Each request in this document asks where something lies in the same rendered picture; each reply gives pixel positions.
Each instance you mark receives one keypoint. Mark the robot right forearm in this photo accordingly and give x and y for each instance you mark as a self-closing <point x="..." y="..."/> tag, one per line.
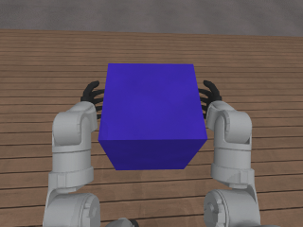
<point x="232" y="141"/>

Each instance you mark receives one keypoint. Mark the carton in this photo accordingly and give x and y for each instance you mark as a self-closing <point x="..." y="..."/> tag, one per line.
<point x="152" y="116"/>

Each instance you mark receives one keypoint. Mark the right robot upper arm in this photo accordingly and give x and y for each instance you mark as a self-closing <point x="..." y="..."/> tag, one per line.
<point x="231" y="208"/>

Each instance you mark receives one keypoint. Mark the robot left forearm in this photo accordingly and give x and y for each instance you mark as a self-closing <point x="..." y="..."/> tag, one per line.
<point x="71" y="144"/>

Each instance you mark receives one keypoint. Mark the right robot hand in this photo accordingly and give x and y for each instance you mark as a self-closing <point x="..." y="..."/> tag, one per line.
<point x="212" y="95"/>

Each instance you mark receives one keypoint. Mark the left robot upper arm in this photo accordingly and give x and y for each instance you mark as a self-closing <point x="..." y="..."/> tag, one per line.
<point x="73" y="210"/>

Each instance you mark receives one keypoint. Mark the left robot hand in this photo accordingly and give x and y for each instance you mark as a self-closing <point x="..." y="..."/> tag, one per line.
<point x="88" y="96"/>

